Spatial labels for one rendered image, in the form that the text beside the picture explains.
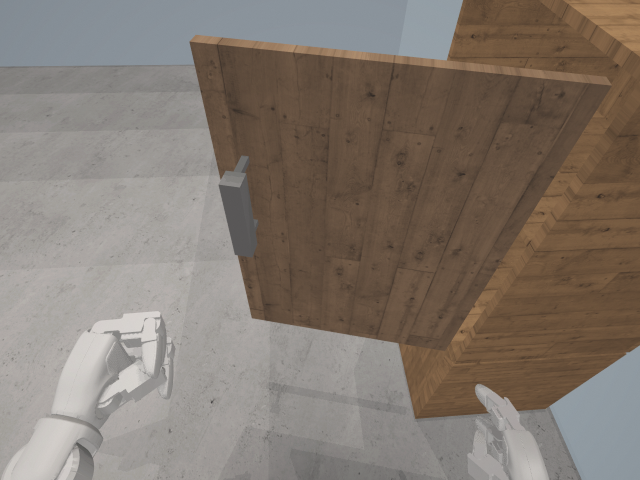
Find handle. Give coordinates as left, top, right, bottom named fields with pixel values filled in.
left=218, top=155, right=259, bottom=257

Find left robot forearm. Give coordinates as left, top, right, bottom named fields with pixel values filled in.
left=1, top=415, right=103, bottom=480

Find left robot hand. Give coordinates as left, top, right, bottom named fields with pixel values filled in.
left=51, top=311, right=176, bottom=430

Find right robot hand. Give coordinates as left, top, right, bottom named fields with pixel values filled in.
left=467, top=384, right=549, bottom=480

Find cupboard door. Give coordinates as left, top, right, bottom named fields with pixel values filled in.
left=189, top=35, right=612, bottom=351

